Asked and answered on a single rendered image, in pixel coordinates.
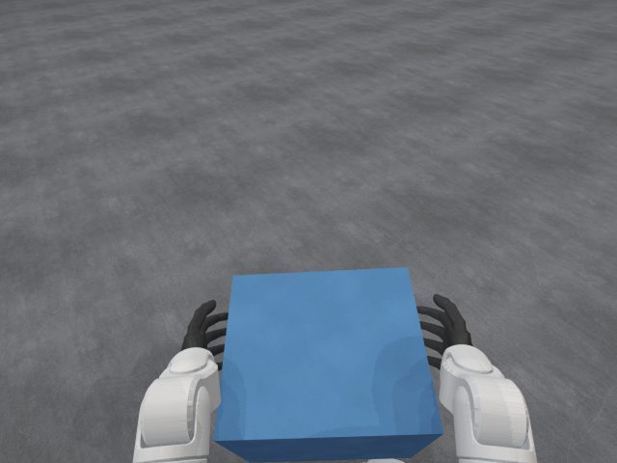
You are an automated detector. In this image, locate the right robot hand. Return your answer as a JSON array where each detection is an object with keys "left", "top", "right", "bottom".
[{"left": 416, "top": 294, "right": 473, "bottom": 370}]

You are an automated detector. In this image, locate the robot right forearm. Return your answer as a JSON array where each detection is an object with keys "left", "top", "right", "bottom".
[{"left": 439, "top": 344, "right": 537, "bottom": 463}]

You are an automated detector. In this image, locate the left robot hand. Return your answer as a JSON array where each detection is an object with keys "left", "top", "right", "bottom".
[{"left": 181, "top": 300, "right": 228, "bottom": 371}]

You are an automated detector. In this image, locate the carton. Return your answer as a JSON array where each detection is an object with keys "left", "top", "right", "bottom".
[{"left": 213, "top": 267, "right": 443, "bottom": 463}]

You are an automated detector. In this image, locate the robot left forearm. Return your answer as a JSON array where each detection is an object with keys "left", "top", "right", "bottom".
[{"left": 133, "top": 347, "right": 221, "bottom": 463}]

